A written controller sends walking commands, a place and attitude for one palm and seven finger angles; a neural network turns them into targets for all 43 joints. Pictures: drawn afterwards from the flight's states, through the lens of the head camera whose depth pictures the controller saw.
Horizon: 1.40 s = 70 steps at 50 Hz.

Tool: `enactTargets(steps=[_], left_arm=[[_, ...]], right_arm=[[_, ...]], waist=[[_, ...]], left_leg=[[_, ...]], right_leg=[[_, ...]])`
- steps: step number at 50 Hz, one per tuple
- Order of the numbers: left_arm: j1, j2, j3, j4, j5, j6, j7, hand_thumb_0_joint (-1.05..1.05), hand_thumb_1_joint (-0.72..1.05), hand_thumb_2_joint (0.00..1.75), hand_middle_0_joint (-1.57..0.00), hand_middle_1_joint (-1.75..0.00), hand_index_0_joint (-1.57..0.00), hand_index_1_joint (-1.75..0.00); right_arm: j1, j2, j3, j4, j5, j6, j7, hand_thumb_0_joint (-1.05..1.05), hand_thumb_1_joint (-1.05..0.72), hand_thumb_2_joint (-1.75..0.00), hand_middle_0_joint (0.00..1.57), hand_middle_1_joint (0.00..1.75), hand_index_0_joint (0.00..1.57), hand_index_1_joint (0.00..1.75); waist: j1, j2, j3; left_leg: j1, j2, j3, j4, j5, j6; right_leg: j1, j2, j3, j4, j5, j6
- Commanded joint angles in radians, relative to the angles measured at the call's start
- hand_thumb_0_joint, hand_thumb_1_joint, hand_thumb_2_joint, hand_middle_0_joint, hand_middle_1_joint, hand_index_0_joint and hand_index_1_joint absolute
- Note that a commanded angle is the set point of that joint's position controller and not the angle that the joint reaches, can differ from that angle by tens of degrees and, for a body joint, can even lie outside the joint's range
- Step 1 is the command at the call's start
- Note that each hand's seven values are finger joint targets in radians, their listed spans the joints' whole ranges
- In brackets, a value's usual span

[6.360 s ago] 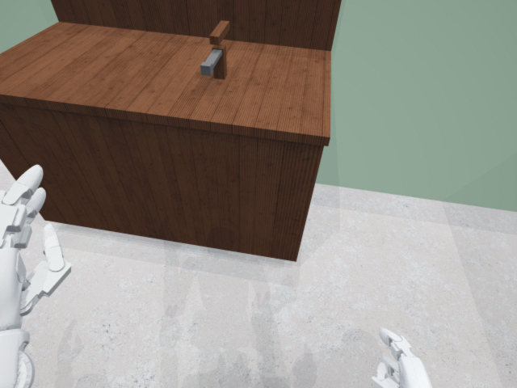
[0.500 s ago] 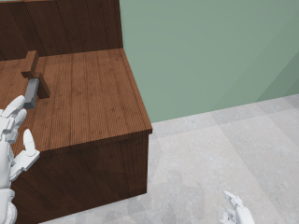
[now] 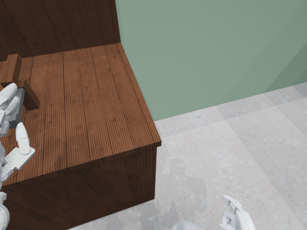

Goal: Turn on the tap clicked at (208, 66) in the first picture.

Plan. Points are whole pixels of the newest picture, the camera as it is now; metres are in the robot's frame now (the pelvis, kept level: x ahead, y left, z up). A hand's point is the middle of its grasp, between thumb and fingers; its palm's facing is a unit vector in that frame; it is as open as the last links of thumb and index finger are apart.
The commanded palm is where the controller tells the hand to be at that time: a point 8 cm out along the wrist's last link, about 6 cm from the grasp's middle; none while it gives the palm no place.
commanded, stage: shuffle to correct the standing spot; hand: left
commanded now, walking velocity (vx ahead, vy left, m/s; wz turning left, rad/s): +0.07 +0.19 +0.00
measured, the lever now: (13, 121) +0.36 +0.39 +0.08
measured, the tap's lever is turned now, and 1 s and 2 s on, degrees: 0 0 0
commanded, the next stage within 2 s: come to a stop and stand still in 0.32 s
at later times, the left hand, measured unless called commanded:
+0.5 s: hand (0, 127) +0.26 +0.29 +0.20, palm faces +0.36 -0.83 -0.42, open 7.5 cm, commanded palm +0.20 +0.35 +0.19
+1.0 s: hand out of the picture +0.27 +0.37 +0.21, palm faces +0.45 -0.76 -0.46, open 7.5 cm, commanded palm +0.18 +0.36 +0.19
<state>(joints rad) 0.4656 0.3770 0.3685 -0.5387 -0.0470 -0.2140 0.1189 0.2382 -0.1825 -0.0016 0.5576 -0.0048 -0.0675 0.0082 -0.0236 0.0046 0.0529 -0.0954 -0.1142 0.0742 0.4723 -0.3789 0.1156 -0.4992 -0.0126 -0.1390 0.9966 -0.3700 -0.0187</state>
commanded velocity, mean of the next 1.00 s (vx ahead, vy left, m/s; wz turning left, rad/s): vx -0.02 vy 0.00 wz -0.01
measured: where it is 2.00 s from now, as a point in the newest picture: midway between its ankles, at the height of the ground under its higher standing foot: outside the picture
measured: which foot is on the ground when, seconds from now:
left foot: down 0.00-0.08, up 0.10-0.50, down 0.52-1.00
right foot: up 0.00-0.04, down 0.06-1.00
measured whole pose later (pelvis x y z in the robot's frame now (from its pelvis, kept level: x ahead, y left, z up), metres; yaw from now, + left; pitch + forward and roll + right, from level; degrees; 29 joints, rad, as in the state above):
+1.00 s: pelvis +0.01 +0.09 +0.01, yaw -2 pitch -3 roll +0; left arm 0.18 0.52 0.45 -0.33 -0.05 -0.16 0.07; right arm 0.20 -0.20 0.00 0.62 0.02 -0.11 -0.04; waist 0.07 0.00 0.08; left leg -0.25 0.06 0.05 0.51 -0.22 -0.02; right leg -0.24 0.04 -0.10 0.47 -0.19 -0.07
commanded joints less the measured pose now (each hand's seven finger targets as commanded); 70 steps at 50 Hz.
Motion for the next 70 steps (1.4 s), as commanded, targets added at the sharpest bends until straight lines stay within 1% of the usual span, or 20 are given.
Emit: enactTargets(steps=[1, 2, 3, 4, 6, 7, 11, 20, 24, 26, 35, 40, 45, 46, 47, 48, 52, 58, 65, 70], left_arm=[[0.076, 0.180, 0.151, -0.173, -0.036, -0.054, 0.014, 0.00, 0.90, 0.90, -0.20, -0.30, -0.20, -0.30], [0.099, 0.192, 0.167, -0.167, -0.039, -0.055, 0.016, 0.00, 0.90, 0.90, -0.20, -0.30, -0.20, -0.30], [0.078, 0.216, 0.182, -0.167, -0.039, -0.069, 0.013, 0.00, 0.90, 0.90, -0.20, -0.30, -0.20, -0.30], [0.053, 0.221, 0.225, -0.141, -0.046, -0.070, 0.016, 0.00, 0.90, 0.90, -0.20, -0.30, -0.20, -0.30], [0.053, 0.249, 0.272, -0.112, -0.037, -0.076, 0.016, 0.00, 0.90, 0.90, -0.20, -0.30, -0.20, -0.30], [0.001, 0.234, 0.241, -0.166, -0.038, -0.079, -0.002, 0.00, 0.90, 0.90, -0.20, -0.30, -0.20, -0.30], [-0.133, 0.164, 0.111, -0.119, -0.024, -0.065, -0.003, 0.00, 0.90, 0.90, -0.20, -0.30, -0.20, -0.30], [-0.042, 0.211, 0.167, -0.179, -0.014, -0.043, 0.053, 0.00, 0.90, 0.90, -0.20, -0.30, -0.20, -0.30], [-0.033, 0.155, 0.141, -0.174, -0.020, -0.038, 0.065, 0.00, 0.90, 0.90, -0.20, -0.30, -0.20, -0.30], [-0.052, 0.149, 0.131, -0.178, -0.017, -0.042, 0.061, 0.00, 0.90, 0.90, -0.20, -0.30, -0.20, -0.30], [-0.137, 0.144, 0.055, -0.312, 0.004, -0.030, 0.030, 0.00, 0.90, 0.90, -0.20, -0.30, -0.20, -0.30], [-0.076, 0.155, 0.113, -0.168, -0.019, -0.003, 0.032, 0.00, 0.90, 0.90, -0.20, -0.30, -0.20, -0.30], [-0.021, 0.157, 0.125, -0.087, -0.045, 0.030, 0.031, 0.00, 0.90, 0.90, -0.20, -0.30, -0.20, -0.30], [-1.003, 0.874, 0.609, -0.243, 0.082, -0.049, -0.005, 0.00, 0.90, 0.90, -0.20, -0.30, -0.20, -0.30], [-0.748, 0.510, 0.332, 0.134, 0.003, 0.001, -0.036, 0.00, 0.90, 0.90, -0.20, -0.30, -0.20, -0.30], [-0.560, 0.350, 0.238, 0.060, -0.023, -0.001, -0.030, 0.00, 0.90, 0.90, -0.20, -0.30, -0.20, -0.30], [-0.181, 0.044, -0.041, 0.093, -0.041, 0.003, -0.069, 0.00, 0.90, 0.90, -0.20, -0.30, -0.20, -0.30], [-0.100, 0.239, 0.138, -0.171, 0.005, -0.017, -0.018, 0.00, 0.90, 0.90, -0.20, -0.30, -0.20, -0.30], [-0.216, 0.244, 0.181, -0.218, 0.009, -0.065, 0.011, 0.00, 0.90, 0.90, -0.20, -0.30, -0.20, -0.30], [-0.182, 0.167, 0.113, -0.133, 0.012, -0.078, -0.016, 0.00, 0.90, 0.90, -0.20, -0.30, -0.20, -0.30]], right_arm=[[-0.109, -0.146, -0.057, -0.156, -0.001, -0.046, -0.019, 0.00, -0.90, -0.90, 0.20, 0.30, 0.20, 0.30], [-0.127, -0.150, -0.060, -0.160, 0.008, -0.041, -0.017, 0.00, -0.90, -0.90, 0.20, 0.30, 0.20, 0.30], [-0.121, -0.141, -0.064, -0.155, 0.027, -0.040, -0.013, 0.00, -0.90, -0.90, 0.20, 0.30, 0.20, 0.30], [-0.110, -0.179, -0.063, -0.165, 0.000, -0.036, -0.017, 0.00, -0.90, -0.90, 0.20, 0.30, 0.20, 0.30], [-0.068, -0.146, -0.059, -0.146, -0.001, -0.002, -0.013, 0.00, -0.90, -0.90, 0.20, 0.30, 0.20, 0.30], [-0.080, -0.156, -0.063, -0.137, 0.002, 0.009, 0.009, 0.00, -0.90, -0.90, 0.20, 0.30, 0.20, 0.30], [-0.112, -0.147, -0.034, -0.082, 0.010, -0.018, -0.010, 0.00, -0.90, -0.90, 0.20, 0.30, 0.20, 0.30], [-0.124, -0.108, -0.032, -0.115, 0.002, -0.082, -0.065, 0.00, -0.90, -0.90, 0.20, 0.30, 0.20, 0.30], [-0.085, -0.124, -0.050, -0.120, 0.019, -0.075, -0.079, 0.00, -0.90, -0.90, 0.20, 0.30, 0.20, 0.30], [-0.098, -0.154, -0.055, -0.135, 0.029, -0.077, -0.080, 0.00, -0.90, -0.90, 0.20, 0.30, 0.20, 0.30], [-0.099, -0.127, -0.042, -0.116, 0.006, -0.117, -0.020, 0.00, -0.90, -0.90, 0.20, 0.30, 0.20, 0.30], [-0.096, -0.119, -0.044, -0.116, 0.024, -0.095, -0.031, 0.00, -0.90, -0.90, 0.20, 0.30, 0.20, 0.30], [-0.122, -0.108, -0.021, -0.119, 0.027, -0.054, -0.051, 0.00, -0.90, -0.90, 0.20, 0.30, 0.20, 0.30], [-0.005, -0.153, -0.070, -0.036, -0.022, -0.123, -0.073, 0.00, -0.90, -0.90, 0.20, 0.30, 0.20, 0.30], [-0.075, -0.128, -0.048, -0.034, 0.045, -0.098, -0.077, 0.00, -0.90, -0.90, 0.20, 0.30, 0.20, 0.30], [-0.112, -0.125, -0.043, -0.088, 0.036, -0.093, -0.054, 0.00, -0.90, -0.90, 0.20, 0.30, 0.20, 0.30], [-0.099, -0.128, -0.040, -0.124, 0.063, -0.100, -0.003, 0.00, -0.90, -0.90, 0.20, 0.30, 0.20, 0.30], [-0.120, -0.137, -0.029, -0.177, 0.036, -0.100, -0.021, 0.00, -0.90, -0.90, 0.20, 0.30, 0.20, 0.30], [-0.100, -0.151, -0.031, -0.166, 0.032, -0.139, -0.043, 0.00, -0.90, -0.90, 0.20, 0.30, 0.20, 0.30], [-0.071, -0.139, -0.029, -0.133, 0.026, -0.177, -0.024, 0.00, -0.90, -0.90, 0.20, 0.30, 0.20, 0.30]], waist=[[0.063, 0.161, -0.178], [0.099, 0.069, -0.234], [0.101, -0.183, -0.305], [0.048, -0.167, -0.286], [0.027, -0.048, -0.161], [0.037, -0.138, -0.191], [0.009, -0.070, -0.082], [0.056, -0.204, -0.149], [0.027, -0.121, -0.169], [0.038, 0.128, -0.176], [0.031, 0.277, -0.177], [0.025, 0.009, -0.182], [0.021, -0.072, -0.107], [0.060, -0.274, 0.081], [0.025, -0.039, -0.010], [0.054, -0.002, -0.058], [0.075, 0.083, -0.159], [0.062, -0.183, -0.109], [0.058, 0.280, -0.097], [0.053, 0.024, -0.117]], left_leg=[[-0.171, 0.168, -0.044, 0.175, 0.963, -0.189], [-0.335, 0.131, -0.046, 0.466, 0.831, -0.216], [-0.537, 0.083, -0.066, 0.899, 0.226, -0.166], [-0.623, 0.067, -0.180, 1.059, -0.100, -0.114], [-0.602, 0.147, -0.228, 1.015, -0.028, -0.131], [-0.579, 0.153, -0.228, 0.987, 0.018, -0.134], [-0.477, 0.189, -0.097, 0.813, 0.210, -0.149], [-0.259, 0.122, 0.066, 0.181, 0.136, -0.123], [-0.092, 0.154, -0.007, -0.048, 0.188, -0.106], [-0.032, 0.354, -0.263, -0.124, 0.513, -0.041], [0.019, 0.362, -0.151, -0.061, 0.743, -0.074], [-0.179, 0.241, -0.077, 0.007, 0.240, -0.120], [-0.110, 0.177, -0.066, 0.039, 0.044, -0.106], [-0.219, 0.137, 0.063, 0.074, 0.168, -0.131], [-0.158, 0.213, -0.061, -0.005, 0.216, -0.100], [-0.082, 0.207, -0.062, -0.024, 0.225, -0.104], [-0.055, 0.194, -0.021, -0.044, 0.116, -0.068], [-0.108, 0.148, -0.016, 0.001, -0.019, -0.086], [-0.347, 0.266, -0.159, -0.233, -0.251, -0.045], [-0.192, 0.226, -0.126, -0.116, -0.012, -0.068]], right_leg=[[0.423, 0.023, -0.115, -0.436, 0.256, -0.046], [0.645, -0.050, -0.052, -0.537, 0.362, -0.099], [0.787, -0.312, 0.303, -0.503, 0.615, -0.233], [0.619, -0.476, 0.651, -0.572, 0.650, -0.266], [0.381, -0.433, 0.552, -0.648, 0.427, -0.108], [0.359, -0.389, 0.539, -0.656, 0.329, -0.052], [0.117, -0.295, 0.267, -0.738, 0.098, -0.091], [0.283, -0.276, 0.215, -0.652, 0.131, -0.069], [0.273, -0.199, 0.162, -0.491, 0.159, -0.022], [0.155, -0.036, 0.081, -0.283, 0.047, 0.040], [0.248, 0.004, 0.076, -0.488, 0.096, 0.010], [0.443, -0.072, 0.211, -0.612, 0.406, -0.033], [0.198, -0.141, 0.297, -0.767, -0.013, -0.043], [0.155, -0.051, 0.266, -0.821, 0.339, 0.090], [0.196, -0.171, 0.223, -0.666, 0.270, -0.028], [0.218, -0.108, 0.274, -0.642, 0.305, -0.011], [0.283, -0.089, 0.247, -0.647, 0.150, 0.093], [0.189, -0.104, 0.240, -0.757, -0.192, 0.002], [0.425, -0.004, 0.162, -0.485, 0.053, 0.004], [0.349, -0.033, 0.174, -0.597, 0.144, 0.001]])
